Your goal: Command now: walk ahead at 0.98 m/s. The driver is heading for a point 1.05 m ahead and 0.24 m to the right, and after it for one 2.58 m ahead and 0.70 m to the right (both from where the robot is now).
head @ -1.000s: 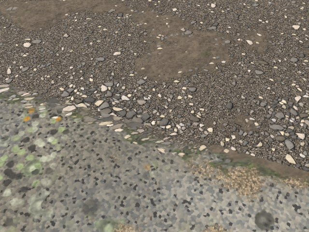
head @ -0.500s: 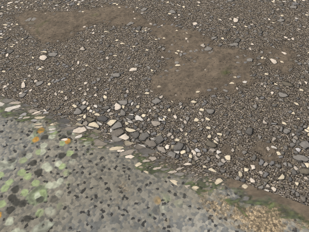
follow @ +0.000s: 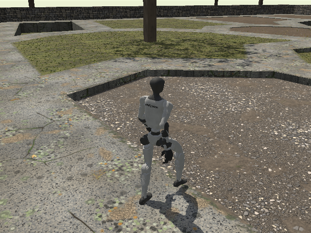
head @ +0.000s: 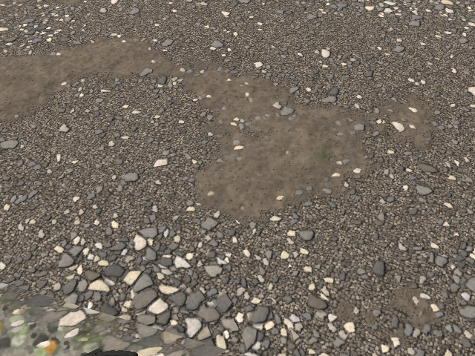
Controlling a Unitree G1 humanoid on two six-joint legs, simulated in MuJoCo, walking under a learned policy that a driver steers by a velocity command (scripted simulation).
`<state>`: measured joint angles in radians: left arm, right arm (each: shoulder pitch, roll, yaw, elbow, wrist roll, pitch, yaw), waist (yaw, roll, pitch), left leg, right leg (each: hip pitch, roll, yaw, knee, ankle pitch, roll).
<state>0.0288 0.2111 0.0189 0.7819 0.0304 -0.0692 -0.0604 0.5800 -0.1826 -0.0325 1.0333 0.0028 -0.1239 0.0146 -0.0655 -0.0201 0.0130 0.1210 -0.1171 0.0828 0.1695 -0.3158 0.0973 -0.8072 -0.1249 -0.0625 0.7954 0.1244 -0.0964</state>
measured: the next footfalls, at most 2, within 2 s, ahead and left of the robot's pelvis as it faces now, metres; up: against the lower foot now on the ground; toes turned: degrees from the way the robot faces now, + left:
right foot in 0.14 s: +0.34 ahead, -0.07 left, +0.00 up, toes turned -2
left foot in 0.68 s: +0.83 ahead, +0.12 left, -0.19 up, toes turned -21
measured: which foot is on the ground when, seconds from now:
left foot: down 0.00-0.12, up 0.14-0.66, down 0.68-1.00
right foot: up 0.00-0.12, down 0.14-0.66, up 0.68-1.00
